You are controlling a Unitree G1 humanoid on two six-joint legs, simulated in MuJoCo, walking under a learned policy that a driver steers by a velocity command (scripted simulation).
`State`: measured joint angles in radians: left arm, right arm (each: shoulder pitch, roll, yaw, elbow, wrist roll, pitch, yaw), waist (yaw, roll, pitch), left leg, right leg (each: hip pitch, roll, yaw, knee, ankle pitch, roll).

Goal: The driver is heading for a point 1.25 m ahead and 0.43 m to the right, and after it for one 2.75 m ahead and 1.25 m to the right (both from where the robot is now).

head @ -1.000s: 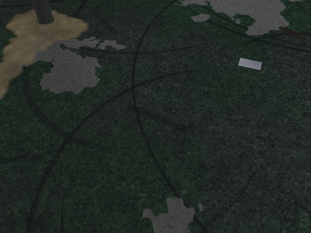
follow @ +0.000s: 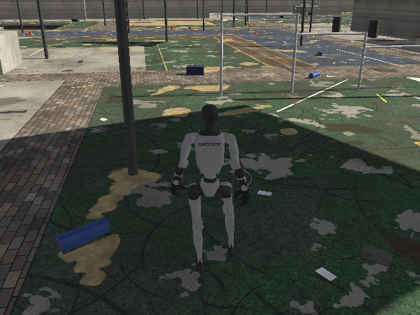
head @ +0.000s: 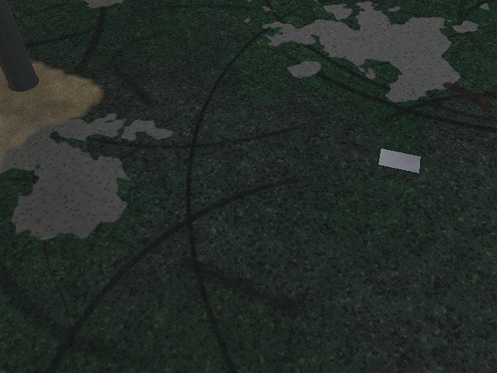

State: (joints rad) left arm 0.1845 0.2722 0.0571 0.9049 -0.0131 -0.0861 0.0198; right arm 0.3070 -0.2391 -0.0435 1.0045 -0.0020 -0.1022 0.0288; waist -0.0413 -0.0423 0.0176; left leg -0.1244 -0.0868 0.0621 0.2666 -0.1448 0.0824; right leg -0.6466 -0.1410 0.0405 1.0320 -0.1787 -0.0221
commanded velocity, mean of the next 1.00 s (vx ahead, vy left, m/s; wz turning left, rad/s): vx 0.50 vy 0.00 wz -0.14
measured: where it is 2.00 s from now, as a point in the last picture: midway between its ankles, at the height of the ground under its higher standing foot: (283, 256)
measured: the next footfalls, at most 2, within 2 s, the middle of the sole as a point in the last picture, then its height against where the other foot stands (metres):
right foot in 0.28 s outside the picture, level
left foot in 0.82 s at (216, 324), level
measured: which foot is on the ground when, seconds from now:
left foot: down 0.00-0.30, up 0.32-0.80, down 0.82-1.00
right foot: up 0.00-0.26, down 0.28-0.82, up 0.84-1.00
